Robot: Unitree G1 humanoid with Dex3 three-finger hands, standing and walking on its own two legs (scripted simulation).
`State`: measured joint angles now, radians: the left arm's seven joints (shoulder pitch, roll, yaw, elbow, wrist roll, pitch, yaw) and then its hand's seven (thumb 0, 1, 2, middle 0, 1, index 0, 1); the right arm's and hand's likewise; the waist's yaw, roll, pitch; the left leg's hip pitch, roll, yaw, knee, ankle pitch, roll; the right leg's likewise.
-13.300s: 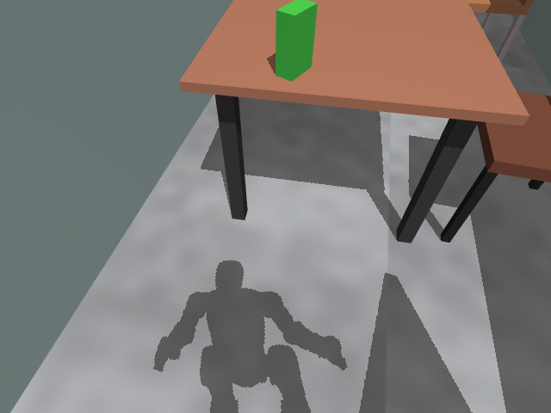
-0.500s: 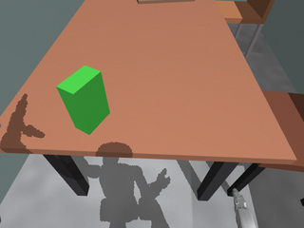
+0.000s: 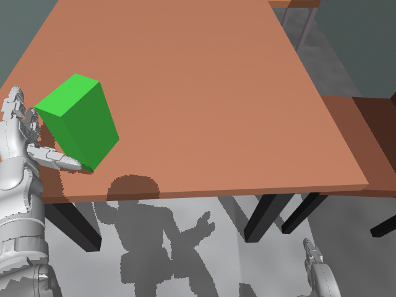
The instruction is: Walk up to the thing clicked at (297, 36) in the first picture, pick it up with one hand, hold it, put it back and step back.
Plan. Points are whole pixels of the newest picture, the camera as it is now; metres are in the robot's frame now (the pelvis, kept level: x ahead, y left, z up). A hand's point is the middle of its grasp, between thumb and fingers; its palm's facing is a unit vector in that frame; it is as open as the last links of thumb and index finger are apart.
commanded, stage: close in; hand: left
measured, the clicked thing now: (84, 126) +0.47 +0.23 +0.07
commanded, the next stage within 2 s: rest palm in 0.14 s
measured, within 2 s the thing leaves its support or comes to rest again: neither
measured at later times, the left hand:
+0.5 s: hand (69, 143) +0.39 +0.22 +0.11, palm faces +0.31 -0.95 +0.06, open 17.8 cm
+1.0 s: hand (64, 138) +0.41 +0.24 +0.10, palm faces +0.32 -0.95 +0.04, open 16.5 cm
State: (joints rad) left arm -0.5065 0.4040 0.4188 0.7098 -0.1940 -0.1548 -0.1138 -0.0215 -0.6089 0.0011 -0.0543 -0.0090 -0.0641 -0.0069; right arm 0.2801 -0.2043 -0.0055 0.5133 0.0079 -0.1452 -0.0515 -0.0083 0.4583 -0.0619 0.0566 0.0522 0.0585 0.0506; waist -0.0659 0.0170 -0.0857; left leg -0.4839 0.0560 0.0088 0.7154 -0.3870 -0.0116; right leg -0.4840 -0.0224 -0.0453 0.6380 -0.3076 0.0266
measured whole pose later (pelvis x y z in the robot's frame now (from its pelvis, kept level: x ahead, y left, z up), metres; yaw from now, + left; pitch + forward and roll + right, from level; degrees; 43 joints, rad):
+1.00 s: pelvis -0.02 +0.00 -0.01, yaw +0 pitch +7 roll -1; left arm -0.56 0.36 0.36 0.73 -0.17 -0.13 0.01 -0.02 -0.61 0.01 -0.38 -0.15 -0.37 -0.15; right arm 0.34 -0.20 -0.03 0.37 0.01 -0.08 -0.05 -0.01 0.46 -0.06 0.06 0.05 0.06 0.05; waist -0.06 -0.01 -0.06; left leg -0.50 0.04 0.02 0.76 -0.39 -0.01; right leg -0.52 -0.04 -0.03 0.71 -0.32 0.03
